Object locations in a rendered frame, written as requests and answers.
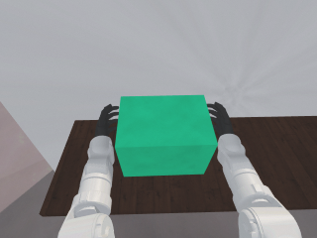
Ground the right robot hand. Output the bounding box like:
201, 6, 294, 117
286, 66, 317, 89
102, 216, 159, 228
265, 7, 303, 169
207, 102, 234, 138

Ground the table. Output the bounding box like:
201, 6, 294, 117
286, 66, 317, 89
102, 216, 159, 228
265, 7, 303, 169
39, 116, 317, 218

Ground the carton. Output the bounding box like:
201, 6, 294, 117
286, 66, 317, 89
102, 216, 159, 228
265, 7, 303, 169
115, 94, 218, 178

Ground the right robot forearm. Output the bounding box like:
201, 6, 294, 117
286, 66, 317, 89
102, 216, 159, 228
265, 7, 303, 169
217, 133, 302, 238

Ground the left robot upper arm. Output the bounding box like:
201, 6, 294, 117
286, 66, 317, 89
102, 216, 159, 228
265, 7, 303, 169
58, 213, 115, 238

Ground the left robot forearm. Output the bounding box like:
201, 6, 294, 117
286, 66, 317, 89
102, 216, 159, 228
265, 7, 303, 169
57, 135, 115, 238

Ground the left robot hand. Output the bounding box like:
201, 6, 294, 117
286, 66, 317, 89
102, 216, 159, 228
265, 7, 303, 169
94, 104, 119, 137

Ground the right robot upper arm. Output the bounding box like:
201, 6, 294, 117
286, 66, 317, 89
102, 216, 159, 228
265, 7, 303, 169
238, 207, 301, 238

